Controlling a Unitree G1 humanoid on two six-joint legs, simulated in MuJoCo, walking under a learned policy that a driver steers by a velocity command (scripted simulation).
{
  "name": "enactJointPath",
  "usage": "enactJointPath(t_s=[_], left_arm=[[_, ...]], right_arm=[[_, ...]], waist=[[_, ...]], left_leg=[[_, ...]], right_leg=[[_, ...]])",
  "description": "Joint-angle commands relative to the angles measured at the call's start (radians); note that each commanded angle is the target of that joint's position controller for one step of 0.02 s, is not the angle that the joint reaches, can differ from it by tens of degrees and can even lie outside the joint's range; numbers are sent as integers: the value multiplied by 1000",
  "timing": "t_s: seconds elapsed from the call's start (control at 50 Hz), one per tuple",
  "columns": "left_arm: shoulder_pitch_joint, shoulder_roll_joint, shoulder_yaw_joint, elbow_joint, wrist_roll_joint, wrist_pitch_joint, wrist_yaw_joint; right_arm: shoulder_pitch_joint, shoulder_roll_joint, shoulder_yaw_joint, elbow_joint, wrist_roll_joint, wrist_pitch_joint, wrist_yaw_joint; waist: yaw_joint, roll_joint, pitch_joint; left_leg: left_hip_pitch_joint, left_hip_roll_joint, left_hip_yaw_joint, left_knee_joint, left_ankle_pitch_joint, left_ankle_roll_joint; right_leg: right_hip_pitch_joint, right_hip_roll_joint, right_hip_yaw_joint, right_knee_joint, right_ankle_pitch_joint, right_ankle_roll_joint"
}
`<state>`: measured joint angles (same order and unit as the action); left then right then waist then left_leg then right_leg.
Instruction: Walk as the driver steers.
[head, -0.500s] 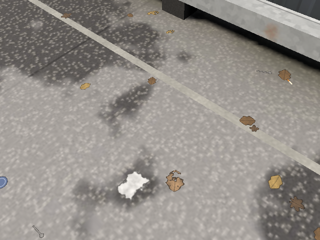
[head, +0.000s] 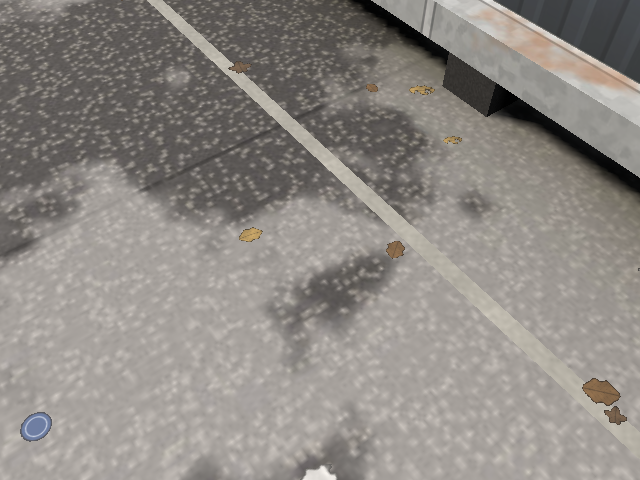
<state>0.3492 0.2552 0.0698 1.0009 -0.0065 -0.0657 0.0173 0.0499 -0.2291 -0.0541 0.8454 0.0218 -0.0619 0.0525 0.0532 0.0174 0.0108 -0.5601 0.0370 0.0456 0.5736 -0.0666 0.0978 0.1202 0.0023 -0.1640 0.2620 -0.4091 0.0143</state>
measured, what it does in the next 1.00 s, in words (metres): walks ahead, turning left: left foot, then right foot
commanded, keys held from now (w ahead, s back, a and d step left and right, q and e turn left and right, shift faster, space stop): w+q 1.00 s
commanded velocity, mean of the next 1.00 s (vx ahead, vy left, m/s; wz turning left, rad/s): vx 0.50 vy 0.00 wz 0.56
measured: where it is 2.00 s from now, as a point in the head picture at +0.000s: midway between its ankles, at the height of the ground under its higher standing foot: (168, 304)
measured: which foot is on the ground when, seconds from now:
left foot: up 0.00-0.00, down 0.02-0.54, up 0.56-1.00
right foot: down 0.00-0.04, up 0.06-0.50, down 0.52-1.00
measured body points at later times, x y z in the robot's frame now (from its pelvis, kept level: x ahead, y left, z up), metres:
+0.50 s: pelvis +0.29 +0.02 +0.01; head +0.32 +0.04 +0.46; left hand +0.46 +0.31 -0.07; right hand +0.38 -0.26 -0.11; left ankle +0.14 +0.10 -0.72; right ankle +0.46 -0.06 -0.72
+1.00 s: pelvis +0.53 +0.12 +0.00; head +0.56 +0.15 +0.45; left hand +0.37 +0.37 -0.12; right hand +0.85 +0.06 -0.07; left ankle +0.59 +0.30 -0.70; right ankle +0.46 -0.06 -0.72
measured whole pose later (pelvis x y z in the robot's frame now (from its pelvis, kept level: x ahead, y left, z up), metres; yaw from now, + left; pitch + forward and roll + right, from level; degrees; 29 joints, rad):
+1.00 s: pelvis +0.53 +0.12 +0.00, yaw +35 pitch +2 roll -2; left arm 0.32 0.30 0.08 0.88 -0.02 -0.07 0.00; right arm 0.07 -0.27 -0.06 0.62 0.02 -0.02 0.05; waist 0.09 0.03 0.04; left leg -0.60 0.06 0.03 0.64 -0.10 0.07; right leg 0.09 -0.04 -0.25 0.28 -0.39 0.05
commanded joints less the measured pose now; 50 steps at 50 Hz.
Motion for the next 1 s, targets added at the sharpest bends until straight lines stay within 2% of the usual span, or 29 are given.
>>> enactJointPath(t_s=[0.02,0.04,0.06,0.08,0.1,0.12,0.14,0.16,0.2,0.26,0.34,0.4,0.46,0.48,0.5,0.52,0.54,0.56,0.58,0.6,0.62,0.64,0.66,0.7,0.78,0.88,0.94,0.98,1.0], left_arm=[[-39,172,30,-68,0,10,18],[17,99,3,-109,22,-8,10],[24,38,-23,-127,18,-51,-8],[-74,119,-1,-148,-21,-85,-22],[-138,133,0,-168,-36,-99,-25],[-160,130,4,-168,-19,-101,-18],[-161,141,17,-167,0,-90,-9],[-151,134,20,-172,7,-75,-7],[-146,106,20,-183,16,-52,-2],[-257,91,17,-227,22,-42,3],[-394,64,4,-272,10,-51,-12],[-450,87,5,-304,0,-61,-24],[-429,125,14,-313,-3,-78,-36],[-381,136,19,-303,-4,-84,-35],[-282,161,33,-278,3,-89,-31],[-131,208,47,-258,21,-92,-24],[13,298,73,-233,35,-78,-17],[17,237,59,-225,10,-68,-25],[-40,154,37,-247,2,-62,-23],[-96,128,27,-258,8,-52,-20],[-140,108,19,-253,13,-46,-21],[-162,91,11,-250,19,-46,-21],[-171,93,12,-243,21,-48,-23],[-166,111,20,-229,14,-58,-25],[-149,153,35,-208,14,-58,-20],[-93,188,41,-187,2,-37,-12],[-59,215,49,-171,-12,-18,-11],[-65,243,57,-172,-21,-5,-7],[-69,259,61,-174,-25,3,-3]], right_arm=[[241,-202,-83,-6,1,-8,-3],[377,-318,-115,8,-3,-2,-22],[370,-309,-100,-1,3,-8,-19],[359,-235,-78,-3,-5,-11,-21],[300,-190,-67,-18,-7,-15,-24],[225,-163,-57,-38,-9,-18,-22],[173,-133,-47,-56,-14,-19,-23],[153,-125,-42,-68,-19,-18,-26],[164,-155,-49,-74,-13,-21,-37],[220,-193,-59,-68,-8,-21,-58],[277,-190,-59,-58,-1,-10,-68],[319,-187,-59,-45,6,-3,-70],[318,-190,-62,-51,3,9,-79],[307,-189,-62,-59,1,12,-80],[289,-169,-55,-72,-2,13,-79],[267,-123,-37,-96,-12,9,-72],[393,-61,-18,-117,8,-2,-71],[421,-114,-19,-119,17,-7,-70],[345,-200,-41,-117,19,-3,-70],[275,-205,-45,-130,11,4,-71],[236,-190,-47,-144,1,7,-69],[234,-172,-50,-150,0,13,-64],[247,-148,-48,-152,6,20,-60],[236,-115,-42,-170,8,31,-56],[171,-105,-36,-207,3,32,-48],[8,-82,-20,-260,2,21,-15],[-50,-92,-22,-299,5,24,1],[-25,-121,-36,-309,0,28,6],[32,-147,-50,-301,-2,32,5]], waist=[[-182,-72,-146],[-179,128,-274],[-137,225,-380],[-170,153,-312],[-156,95,-203],[-112,1,-126],[-74,-9,-88],[-47,6,-75],[-30,22,-55],[-58,28,-15],[-112,64,3],[-131,71,5],[-106,93,-7],[-78,110,-21],[-28,106,-73],[44,53,-200],[29,-212,-368],[17,-326,-373],[33,-195,-223],[24,-109,-126],[3,-86,-51],[-23,-106,-21],[-37,-127,-9],[-44,-121,0],[-38,-84,-1],[23,-71,42],[29,-78,67],[-8,-105,36],[-47,-124,-7]], left_leg=[[422,-77,16,-34,-28,80],[805,168,-408,-54,-71,221],[975,321,-871,-255,-178,341],[941,282,-769,-276,-199,277],[810,242,-616,-275,-142,235],[644,202,-509,-292,-54,208],[518,171,-438,-315,24,191],[440,150,-416,-341,54,191],[362,131,-369,-370,107,201],[321,97,-317,-383,127,178],[297,52,-294,-362,24,122],[370,81,-361,-307,-6,113],[456,114,-446,-212,21,99],[461,109,-460,-173,59,89],[439,64,-442,-83,123,65],[331,8,-379,145,81,31],[-16,-136,-234,493,-241,-51],[-191,-94,-230,663,-532,-61],[-248,-39,-238,732,-455,-64],[-230,0,-196,729,-374,-69],[-204,28,-183,680,-318,-72],[-164,58,-180,642,-283,-69],[-128,73,-168,618,-264,-69],[-133,87,-150,579,-224,-77],[-176,95,-142,414,-53,-92],[-123,67,-53,159,106,-76],[-124,47,-18,86,26,-48],[-39,-4,31,63,-80,-10],[52,-44,60,58,-131,12]], right_leg=[[-157,-211,-12,482,1014,-79],[-545,-99,-22,876,568,-15],[-813,68,160,1108,-150,6],[-921,-3,271,1157,-112,-26],[-939,-50,252,1109,-26,-48],[-887,-90,244,1014,42,-48],[-808,-119,242,931,79,-41],[-749,-129,245,890,95,-32],[-720,-124,228,798,128,-3],[-748,-95,214,591,301,33],[-662,-33,204,323,510,31],[-647,-15,227,246,502,22],[-602,-8,243,194,388,-2],[-537,-2,231,173,359,-19],[-390,-7,221,142,366,-47],[-134,-130,321,184,355,-108],[266,-368,704,158,215,-264],[295,-447,942,71,35,-295],[164,-407,815,51,-35,-248],[21,-363,668,32,37,-209],[-104,-320,566,-1,132,-197],[-181,-287,486,-30,195,-183],[-231,-268,427,-59,230,-179],[-257,-264,342,-98,315,-198],[-213,-264,201,-117,475,-204],[-162,-251,61,-110,498,-167],[-71,-286,29,-70,572,-149],[-30,-293,-8,33,853,-130],[-24,-289,-26,137,1022,-120]])
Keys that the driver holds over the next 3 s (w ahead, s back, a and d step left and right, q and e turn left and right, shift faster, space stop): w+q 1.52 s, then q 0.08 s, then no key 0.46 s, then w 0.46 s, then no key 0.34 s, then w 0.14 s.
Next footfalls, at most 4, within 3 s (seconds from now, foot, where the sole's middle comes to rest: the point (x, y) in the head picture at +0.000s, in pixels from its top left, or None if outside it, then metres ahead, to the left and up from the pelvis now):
0.02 left None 0.18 0.10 -0.76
0.52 right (369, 468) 0.50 -0.05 -0.76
1.04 left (200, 401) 0.62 0.32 -0.76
1.52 right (198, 267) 0.98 0.39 -0.76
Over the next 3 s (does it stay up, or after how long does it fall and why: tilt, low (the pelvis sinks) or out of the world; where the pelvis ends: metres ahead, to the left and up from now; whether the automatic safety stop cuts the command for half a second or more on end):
stays up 0.97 0.70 0.01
